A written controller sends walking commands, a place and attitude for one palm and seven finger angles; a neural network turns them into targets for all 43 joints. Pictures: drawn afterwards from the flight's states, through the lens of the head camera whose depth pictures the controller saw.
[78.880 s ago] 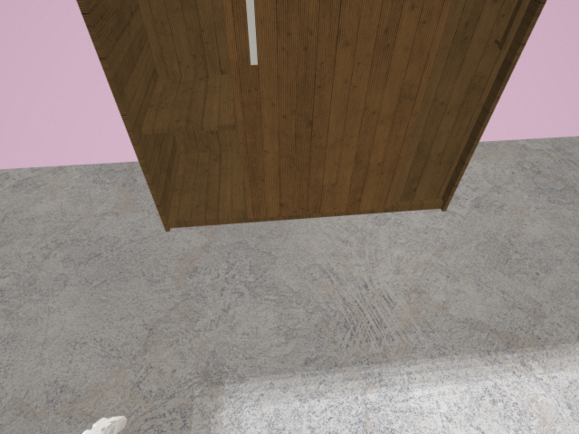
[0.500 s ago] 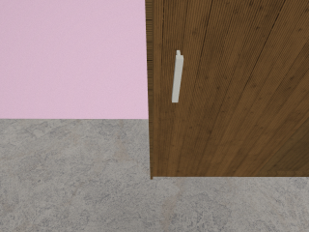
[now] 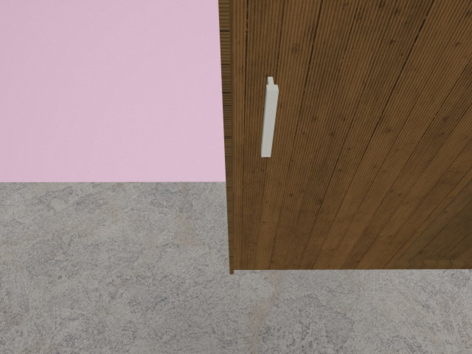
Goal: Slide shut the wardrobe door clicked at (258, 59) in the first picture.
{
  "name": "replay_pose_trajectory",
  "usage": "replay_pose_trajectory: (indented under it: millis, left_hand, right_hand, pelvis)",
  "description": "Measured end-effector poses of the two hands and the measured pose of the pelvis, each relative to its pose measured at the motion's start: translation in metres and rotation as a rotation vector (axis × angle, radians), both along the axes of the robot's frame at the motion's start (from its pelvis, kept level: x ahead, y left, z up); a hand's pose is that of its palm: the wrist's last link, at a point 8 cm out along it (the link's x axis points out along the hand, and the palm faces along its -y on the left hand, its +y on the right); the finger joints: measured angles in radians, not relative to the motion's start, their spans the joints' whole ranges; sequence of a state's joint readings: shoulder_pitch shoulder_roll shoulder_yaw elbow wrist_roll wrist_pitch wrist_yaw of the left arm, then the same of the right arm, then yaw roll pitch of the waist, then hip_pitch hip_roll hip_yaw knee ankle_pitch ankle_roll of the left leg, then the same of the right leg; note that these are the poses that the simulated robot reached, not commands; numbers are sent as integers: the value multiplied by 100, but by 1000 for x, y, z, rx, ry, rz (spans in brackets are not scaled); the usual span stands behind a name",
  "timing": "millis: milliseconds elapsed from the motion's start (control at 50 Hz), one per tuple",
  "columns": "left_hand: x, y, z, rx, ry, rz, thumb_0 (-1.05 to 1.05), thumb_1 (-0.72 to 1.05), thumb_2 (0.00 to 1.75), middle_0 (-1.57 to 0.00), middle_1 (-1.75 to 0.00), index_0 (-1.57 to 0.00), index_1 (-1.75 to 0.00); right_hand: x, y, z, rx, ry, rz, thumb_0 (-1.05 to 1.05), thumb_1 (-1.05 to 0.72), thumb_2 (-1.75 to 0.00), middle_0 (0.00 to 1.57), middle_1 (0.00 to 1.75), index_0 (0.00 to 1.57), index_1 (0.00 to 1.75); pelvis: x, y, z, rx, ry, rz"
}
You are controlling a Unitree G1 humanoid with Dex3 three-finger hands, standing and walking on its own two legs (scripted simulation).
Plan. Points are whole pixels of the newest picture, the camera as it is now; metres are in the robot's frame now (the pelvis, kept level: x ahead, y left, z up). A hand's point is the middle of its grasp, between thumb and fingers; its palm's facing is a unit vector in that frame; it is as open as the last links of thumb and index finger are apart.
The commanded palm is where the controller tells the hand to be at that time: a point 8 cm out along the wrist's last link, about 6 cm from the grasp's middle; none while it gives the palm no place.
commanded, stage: look again from close up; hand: right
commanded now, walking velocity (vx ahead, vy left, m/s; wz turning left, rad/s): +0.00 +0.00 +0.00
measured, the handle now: (267, 118) +0.56 -0.04 +0.10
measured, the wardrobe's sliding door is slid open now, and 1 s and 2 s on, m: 0.00 0.00 0.00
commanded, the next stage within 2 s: shuffle to correct the standing spot in 0.60 s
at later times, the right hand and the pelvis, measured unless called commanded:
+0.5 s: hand out of the picture -0.05 -0.15 -0.18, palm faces +0.08 +0.99 -0.14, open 7.3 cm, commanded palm none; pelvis +0.00 +0.00 +0.00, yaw +0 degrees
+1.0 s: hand out of the picture -0.05 -0.14 -0.19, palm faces +0.08 +0.99 -0.13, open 7.3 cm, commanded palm none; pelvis +0.02 +0.01 -0.01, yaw +0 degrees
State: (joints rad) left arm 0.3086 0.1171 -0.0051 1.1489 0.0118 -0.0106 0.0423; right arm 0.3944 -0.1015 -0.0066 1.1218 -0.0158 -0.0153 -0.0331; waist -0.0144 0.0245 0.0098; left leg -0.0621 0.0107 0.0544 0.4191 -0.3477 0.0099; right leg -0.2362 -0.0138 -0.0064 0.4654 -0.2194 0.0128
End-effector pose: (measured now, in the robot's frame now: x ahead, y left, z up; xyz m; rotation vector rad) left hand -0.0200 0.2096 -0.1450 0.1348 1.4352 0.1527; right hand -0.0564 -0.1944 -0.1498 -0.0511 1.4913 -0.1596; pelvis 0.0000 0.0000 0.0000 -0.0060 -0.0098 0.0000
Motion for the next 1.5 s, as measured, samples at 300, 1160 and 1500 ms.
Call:
replay_pose_trajectory:
  millis: [300, 1160, 1500]
  left_hand:
    - [-1, -3, -1, -5, 7, 0, 2, 93, 89, -20, -30, -20, -30]
    - [45, 13, -17, -2, 47, 6, 1, 91, 89, -20, -30, -20, -30]
    - [105, 48, 5, 29, 13, 81, 1, 91, 89, -21, -30, -20, -30]
  right_hand:
    - [0, -2, 1, -4, 8, -1, 0, -91, -90, 20, 30, 20, 30]
    - [12, 19, -17, 5, 85, -69, 0, -91, -90, 20, 30, 20, 30]
    - [184, 22, -5, -17, -77, 54, 1, -92, -90, 20, 30, 20, 30]
  pelvis:
    - [1, -2, 0, -2, 2, -1]
    - [56, 19, -21, 16, 26, -37]
    - [126, 50, -3, 15, 11, 40]
